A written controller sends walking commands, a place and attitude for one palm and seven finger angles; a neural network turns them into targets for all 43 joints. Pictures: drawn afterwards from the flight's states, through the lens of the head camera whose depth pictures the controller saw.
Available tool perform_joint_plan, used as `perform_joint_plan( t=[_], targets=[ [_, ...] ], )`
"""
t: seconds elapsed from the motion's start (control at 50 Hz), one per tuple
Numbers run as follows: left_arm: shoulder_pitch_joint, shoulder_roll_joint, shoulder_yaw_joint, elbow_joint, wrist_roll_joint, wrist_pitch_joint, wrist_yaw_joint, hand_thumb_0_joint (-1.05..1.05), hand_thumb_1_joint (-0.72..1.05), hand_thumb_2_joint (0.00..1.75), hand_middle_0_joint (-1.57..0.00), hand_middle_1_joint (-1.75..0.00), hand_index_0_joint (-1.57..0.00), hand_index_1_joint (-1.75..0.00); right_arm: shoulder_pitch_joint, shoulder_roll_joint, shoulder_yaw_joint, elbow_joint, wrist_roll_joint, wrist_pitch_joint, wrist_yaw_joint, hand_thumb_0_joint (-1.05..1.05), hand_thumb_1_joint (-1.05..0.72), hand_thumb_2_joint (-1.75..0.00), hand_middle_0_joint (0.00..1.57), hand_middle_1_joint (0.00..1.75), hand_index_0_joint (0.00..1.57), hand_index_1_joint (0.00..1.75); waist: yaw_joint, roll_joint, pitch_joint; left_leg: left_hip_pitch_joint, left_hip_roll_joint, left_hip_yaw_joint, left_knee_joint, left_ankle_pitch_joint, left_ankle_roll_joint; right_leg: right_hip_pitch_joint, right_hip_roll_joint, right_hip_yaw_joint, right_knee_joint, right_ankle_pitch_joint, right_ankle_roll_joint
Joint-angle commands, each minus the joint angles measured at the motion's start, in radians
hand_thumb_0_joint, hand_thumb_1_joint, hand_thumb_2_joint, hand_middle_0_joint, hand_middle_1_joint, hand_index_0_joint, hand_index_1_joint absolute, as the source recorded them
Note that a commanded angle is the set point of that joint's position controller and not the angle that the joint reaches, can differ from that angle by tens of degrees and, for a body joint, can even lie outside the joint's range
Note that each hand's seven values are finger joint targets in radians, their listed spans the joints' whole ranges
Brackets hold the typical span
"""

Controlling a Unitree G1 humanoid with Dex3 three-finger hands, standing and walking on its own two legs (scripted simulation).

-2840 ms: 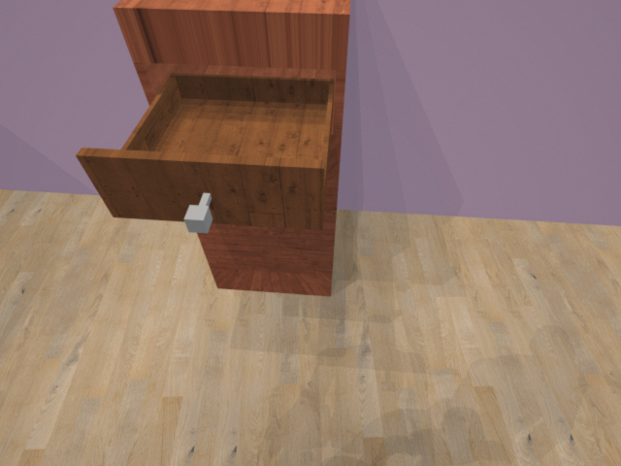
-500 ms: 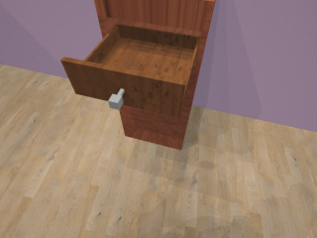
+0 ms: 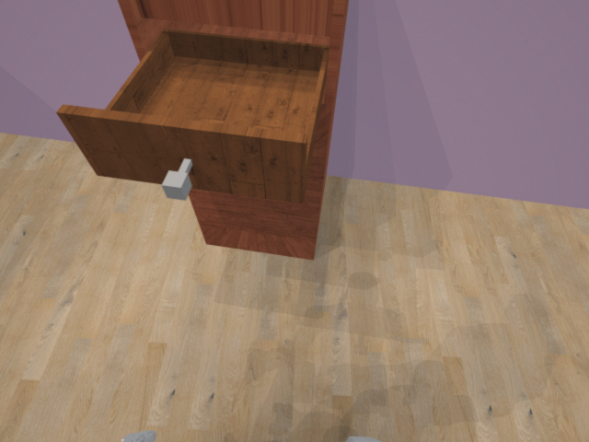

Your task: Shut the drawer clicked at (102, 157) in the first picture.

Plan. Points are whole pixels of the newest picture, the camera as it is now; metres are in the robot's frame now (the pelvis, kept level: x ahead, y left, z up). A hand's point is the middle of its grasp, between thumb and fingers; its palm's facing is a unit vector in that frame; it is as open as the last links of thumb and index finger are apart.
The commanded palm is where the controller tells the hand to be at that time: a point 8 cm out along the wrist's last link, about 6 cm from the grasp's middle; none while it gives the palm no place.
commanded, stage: take the last steps up to it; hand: left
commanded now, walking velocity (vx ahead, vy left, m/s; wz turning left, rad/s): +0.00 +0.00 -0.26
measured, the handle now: (181, 177) +0.48 +0.22 +0.04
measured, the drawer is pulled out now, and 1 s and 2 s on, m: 0.30 0.30 0.30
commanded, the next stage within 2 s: come to a stop and stand still in 0.54 s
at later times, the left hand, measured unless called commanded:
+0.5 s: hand out of the picture +0.08 +0.15 -0.17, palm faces +0.00 -0.98 -0.18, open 7.3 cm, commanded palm none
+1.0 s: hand (216, 424) +0.16 +0.14 -0.18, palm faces +0.05 -0.97 -0.22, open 7.3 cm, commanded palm none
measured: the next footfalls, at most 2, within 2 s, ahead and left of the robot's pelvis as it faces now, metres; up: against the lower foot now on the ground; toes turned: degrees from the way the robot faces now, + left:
right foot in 0.06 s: +0.01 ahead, -0.13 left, +0.00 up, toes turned -3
left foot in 0.32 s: +0.08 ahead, +0.10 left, +0.00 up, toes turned +1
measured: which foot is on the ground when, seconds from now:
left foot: down 0.00-0.06, up 0.08-0.30, down 0.32-0.58, up 0.60-0.80, down 0.82-1.00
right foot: up 0.00-0.04, down 0.06-0.34, up 0.36-0.56, down 0.58-1.00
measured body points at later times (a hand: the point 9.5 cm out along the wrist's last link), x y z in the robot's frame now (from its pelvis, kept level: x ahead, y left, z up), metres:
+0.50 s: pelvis +0.06 -0.02 +0.00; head +0.09 -0.03 +0.45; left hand +0.09 +0.20 -0.16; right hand +0.03 -0.25 -0.16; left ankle +0.04 +0.09 -0.74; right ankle +0.02 -0.12 -0.71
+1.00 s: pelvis +0.14 -0.04 -0.01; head +0.19 -0.05 +0.44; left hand +0.16 +0.19 -0.17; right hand +0.19 -0.28 -0.17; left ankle +0.16 +0.10 -0.74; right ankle +0.08 -0.14 -0.74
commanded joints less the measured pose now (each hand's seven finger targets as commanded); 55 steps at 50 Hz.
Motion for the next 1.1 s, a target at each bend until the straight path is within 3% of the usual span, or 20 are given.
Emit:
perform_joint_plan(
  t=[0.0, 0.04, 0.06, 0.1, 0.16, 0.26, 0.34, 0.44, 0.5, 0.52, 0.54, 0.56, 0.62, 0.72, 0.78, 0.9, 0.94, 0.98, 1.02, 1.08],
  targets=[
    [0.143, 0.074, 0.013, -0.020, 0.005, -0.031, 0.006, 0.00, 0.90, 0.90, -0.20, -0.30, -0.20, -0.30, 0.039, -0.204, -0.059, -0.040, 0.018, -0.006, -0.005, 0.00, -0.90, -0.90, 0.20, 0.30, 0.20, 0.30, 0.027, 0.114, -0.168, 0.056, 0.144, -0.061, 0.056, 0.358, 0.090, 0.198, -0.006, -0.037, -0.403, 0.306, -0.007],
    [0.183, 0.227, 0.035, -0.003, 0.015, -0.051, 0.024, 0.00, 0.90, 0.90, -0.20, -0.30, -0.20, -0.30, 0.010, -0.093, -0.038, -0.094, 0.031, 0.002, 0.013, 0.00, -0.90, -0.90, 0.20, 0.30, 0.20, 0.30, 0.041, -0.279, -0.142, -0.245, -0.057, 0.027, 0.352, -0.309, -0.018, 0.321, -0.366, 0.363, -0.531, 0.713, -0.161],
    [0.193, 0.228, 0.021, -0.003, 0.012, -0.050, 0.027, 0.00, 0.90, 0.90, -0.20, -0.30, -0.20, -0.30, -0.005, -0.094, -0.032, -0.091, 0.030, 0.012, 0.016, 0.00, -0.90, -0.90, 0.20, 0.30, 0.20, 0.30, 0.058, -0.183, -0.148, -0.217, -0.041, -0.057, 0.447, -0.374, -0.011, 0.244, -0.395, 0.355, -0.527, 0.567, -0.227],
    [0.137, 0.151, 0.013, 0.005, 0.010, -0.056, 0.038, 0.00, 0.90, 0.90, -0.20, -0.30, -0.20, -0.30, -0.007, -0.097, -0.033, -0.072, 0.022, 0.008, 0.015, 0.00, -0.90, -0.90, 0.20, 0.30, 0.20, 0.30, 0.025, -0.264, -0.104, -0.313, -0.030, -0.100, 0.525, -0.264, -0.005, 0.303, -0.297, 0.319, -0.498, 0.621, -0.216],
    [0.128, 0.133, 0.008, 0.008, 0.012, -0.066, 0.041, 0.00, 0.90, 0.90, -0.20, -0.30, -0.20, -0.30, 0.008, -0.074, -0.022, -0.044, 0.027, -0.009, 0.026, 0.00, -0.90, -0.90, 0.20, 0.30, 0.20, 0.30, 0.014, -0.162, -0.094, -0.211, -0.034, -0.063, 0.347, -0.224, -0.005, 0.288, -0.269, 0.238, -0.500, 0.621, -0.208],
    [0.131, 0.112, -0.001, 0.046, -0.001, -0.069, 0.028, 0.00, 0.90, 0.90, -0.20, -0.30, -0.20, -0.30, 0.117, -0.064, -0.010, 0.020, 0.019, -0.033, 0.031, 0.00, -0.90, -0.90, 0.20, 0.30, 0.20, 0.30, -0.020, -0.094, -0.050, 0.101, -0.075, -0.015, -0.045, -0.008, 0.011, 0.094, -0.190, 0.181, -0.490, 0.208, -0.132],
    [0.061, 0.020, -0.023, 0.011, 0.008, -0.062, 0.020, 0.00, 0.90, 0.90, -0.20, -0.30, -0.20, -0.30, 0.302, -0.184, -0.033, 0.064, 0.000, -0.038, 0.014, 0.00, -0.90, -0.90, 0.20, 0.30, 0.20, 0.30, -0.087, 0.283, -0.027, 0.183, 0.276, -0.505, -0.304, -0.190, 0.248, -0.209, 0.000, -0.020, 0.072, -0.119, -0.043],
    [0.064, -0.022, -0.038, 0.034, 0.001, -0.078, 0.001, 0.00, 0.90, 0.90, -0.20, -0.30, -0.20, -0.30, 0.200, -0.119, -0.006, 0.065, 0.008, -0.056, 0.008, 0.00, -0.90, -0.90, 0.20, 0.30, 0.20, 0.30, -0.016, 0.135, -0.048, 0.104, 0.151, -0.208, -0.235, 0.191, 0.202, -0.045, -0.059, -0.040, -0.048, 0.010, -0.033],
    [0.203, -0.013, -0.030, 0.090, 0.003, -0.080, 0.005, 0.00, 0.90, 0.90, -0.20, -0.30, -0.20, -0.30, 0.180, -0.114, -0.007, 0.080, 0.020, -0.044, 0.011, 0.00, -0.90, -0.90, 0.20, 0.30, 0.20, 0.30, 0.042, 0.057, -0.084, -0.044, 0.077, -0.121, -0.125, -0.005, 0.144, 0.238, -0.028, -0.081, -0.326, 0.191, -0.025],
    [0.263, 0.030, -0.020, 0.108, 0.007, -0.087, 0.013, 0.00, 0.90, 0.90, -0.20, -0.30, -0.20, -0.30, 0.173, -0.082, -0.005, 0.074, 0.029, -0.044, 0.017, 0.00, -0.90, -0.90, 0.20, 0.30, 0.20, 0.30, 0.067, -0.050, -0.075, -0.145, -0.006, -0.059, -0.013, -0.120, 0.091, 0.343, -0.102, 0.035, -0.450, 0.158, -0.041],
    [0.323, 0.119, -0.001, 0.122, 0.011, -0.093, 0.023, 0.00, 0.90, 0.90, -0.20, -0.30, -0.20, -0.30, 0.165, -0.040, -0.001, 0.046, 0.034, -0.041, 0.027, 0.00, -0.90, -0.90, 0.20, 0.30, 0.20, 0.30, 0.084, -0.272, -0.052, -0.297, -0.100, 0.017, 0.166, -0.238, 0.035, 0.408, -0.313, 0.319, -0.593, 0.096, -0.118],
    [0.341, 0.160, 0.004, 0.124, 0.006, -0.085, 0.025, 0.00, 0.90, 0.90, -0.20, -0.30, -0.20, -0.30, 0.137, -0.059, -0.008, 0.030, 0.022, -0.032, 0.033, 0.00, -0.90, -0.90, 0.20, 0.30, 0.20, 0.30, 0.092, -0.234, -0.033, -0.312, -0.077, -0.009, 0.334, -0.356, 0.025, 0.340, -0.442, 0.437, -0.674, 0.036, -0.200],
    [0.228, 0.065, -0.012, 0.108, 0.005, -0.092, 0.043, 0.00, 0.90, 0.90, -0.20, -0.30, -0.20, -0.30, 0.122, -0.038, -0.014, 0.061, 0.022, -0.026, 0.029, 0.00, -0.90, -0.90, 0.20, 0.30, 0.20, 0.30, 0.035, -0.196, 0.037, -0.320, -0.005, -0.099, 0.460, -0.218, 0.018, 0.238, -0.378, 0.285, -0.618, 0.347, -0.216],
    [0.177, 0.072, -0.015, 0.107, -0.001, -0.085, 0.053, 0.00, 0.90, 0.90, -0.20, -0.30, -0.20, -0.30, 0.179, 0.024, 0.009, 0.091, 0.032, -0.015, 0.027, 0.00, -0.90, -0.90, 0.20, 0.30, 0.20, 0.30, -0.005, -0.127, -0.072, -0.054, -0.065, -0.015, 0.080, 0.008, -0.005, 0.219, -0.243, 0.027, -0.433, 0.836, -0.132],
    [0.202, 0.029, -0.021, 0.094, -0.008, -0.061, 0.065, 0.00, 0.90, 0.90, -0.20, -0.30, -0.20, -0.30, 0.219, -0.077, -0.011, 0.091, 0.026, -0.029, 0.013, 0.00, -0.90, -0.90, 0.20, 0.30, 0.20, 0.30, -0.008, 0.068, -0.145, 0.154, 0.100, -0.140, -0.015, 0.683, 0.079, 0.107, -0.130, -0.046, -0.297, 0.483, -0.021],
    [0.200, 0.024, -0.017, 0.073, -0.008, -0.040, 0.058, 0.00, 0.90, 0.90, -0.20, -0.30, -0.20, -0.30, 0.131, -0.146, -0.039, 0.048, 0.025, -0.001, -0.012, 0.00, -0.90, -0.90, 0.20, 0.30, 0.20, 0.30, -0.013, 0.202, -0.155, 0.193, 0.193, -0.184, -0.017, 0.961, 0.162, 0.074, -0.056, -0.051, -0.211, 0.107, -0.007],
    [0.207, 0.033, -0.013, 0.065, -0.003, -0.039, 0.054, 0.00, 0.90, 0.90, -0.20, -0.30, -0.20, -0.30, 0.094, -0.164, -0.050, 0.022, 0.025, 0.005, -0.010, 0.00, -0.90, -0.90, 0.20, 0.30, 0.20, 0.30, -0.006, 0.138, -0.176, 0.195, 0.184, -0.165, 0.014, 0.867, 0.150, 0.089, -0.056, -0.040, -0.262, 0.173, -0.012],
    [0.218, 0.074, -0.003, 0.052, 0.008, -0.042, 0.054, 0.00, 0.90, 0.90, -0.20, -0.30, -0.20, -0.30, 0.049, -0.144, -0.053, -0.006, 0.029, 0.013, -0.009, 0.00, -0.90, -0.90, 0.20, 0.30, 0.20, 0.30, 0.003, -0.005, -0.171, 0.088, 0.099, -0.090, 0.106, 0.591, 0.078, 0.167, -0.131, 0.036, -0.377, 0.623, -0.030],
    [0.218, 0.121, 0.002, 0.053, 0.012, -0.049, 0.058, 0.00, 0.90, 0.90, -0.20, -0.30, -0.20, -0.30, -0.017, -0.083, -0.039, -0.042, 0.028, 0.028, 0.004, 0.00, -0.90, -0.90, 0.20, 0.30, 0.20, 0.30, 0.030, -0.255, -0.115, -0.124, -0.075, -0.022, 0.294, -0.150, 0.001, 0.253, -0.316, 0.172, -0.408, 1.137, -0.143],
    [0.151, 0.127, -0.004, 0.039, 0.016, -0.047, 0.061, 0.00, 0.90, 0.90, -0.20, -0.30, -0.20, -0.30, -0.036, -0.057, -0.031, -0.041, 0.034, 0.035, 0.009, 0.00, -0.90, -0.90, 0.20, 0.30, 0.20, 0.30, 0.011, -0.156, -0.093, -0.186, -0.087, -0.084, 0.436, -0.275, 0.002, 0.282, -0.317, 0.133, -0.400, 1.136, -0.214]
  ],
)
